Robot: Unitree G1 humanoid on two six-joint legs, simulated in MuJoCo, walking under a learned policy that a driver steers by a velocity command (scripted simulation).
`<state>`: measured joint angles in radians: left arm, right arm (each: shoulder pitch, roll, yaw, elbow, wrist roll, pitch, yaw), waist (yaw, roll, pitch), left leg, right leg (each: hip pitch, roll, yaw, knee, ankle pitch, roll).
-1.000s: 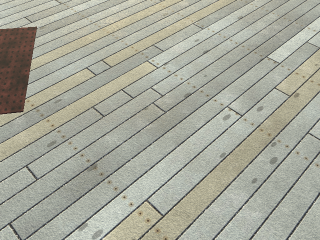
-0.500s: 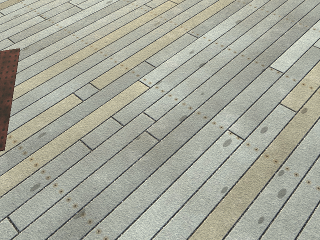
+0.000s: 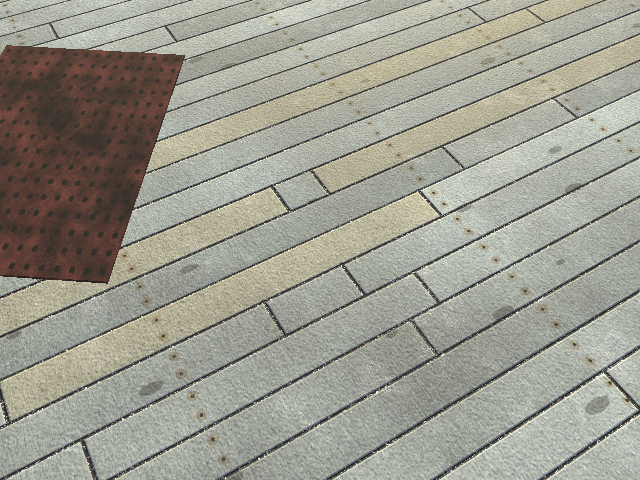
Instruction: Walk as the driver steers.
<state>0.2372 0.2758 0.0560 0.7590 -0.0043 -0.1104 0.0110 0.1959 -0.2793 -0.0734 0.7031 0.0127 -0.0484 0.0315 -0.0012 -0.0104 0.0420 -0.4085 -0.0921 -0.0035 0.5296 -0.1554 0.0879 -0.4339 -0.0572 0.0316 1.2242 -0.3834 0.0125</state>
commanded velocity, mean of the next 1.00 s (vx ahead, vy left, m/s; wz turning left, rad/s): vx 0.50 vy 0.00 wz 0.19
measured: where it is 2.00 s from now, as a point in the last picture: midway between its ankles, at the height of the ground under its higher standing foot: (314, 233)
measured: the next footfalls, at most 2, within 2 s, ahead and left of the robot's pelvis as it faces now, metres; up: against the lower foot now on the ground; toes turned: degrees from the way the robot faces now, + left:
right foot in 0.36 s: +0.38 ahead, -0.12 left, +0.00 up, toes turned +11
left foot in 0.86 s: +0.60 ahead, +0.18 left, +0.00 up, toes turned +12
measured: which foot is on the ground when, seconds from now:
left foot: down 0.00-0.38, up 0.40-0.84, down 0.86-1.00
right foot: up 0.00-0.34, down 0.36-0.88, up 0.90-1.00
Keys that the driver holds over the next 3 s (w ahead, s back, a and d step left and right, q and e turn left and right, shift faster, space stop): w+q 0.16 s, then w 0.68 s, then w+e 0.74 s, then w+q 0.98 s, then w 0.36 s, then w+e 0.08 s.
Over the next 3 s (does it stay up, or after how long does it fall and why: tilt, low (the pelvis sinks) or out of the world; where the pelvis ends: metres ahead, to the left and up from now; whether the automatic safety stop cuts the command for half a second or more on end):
stays up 1.62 0.14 0.00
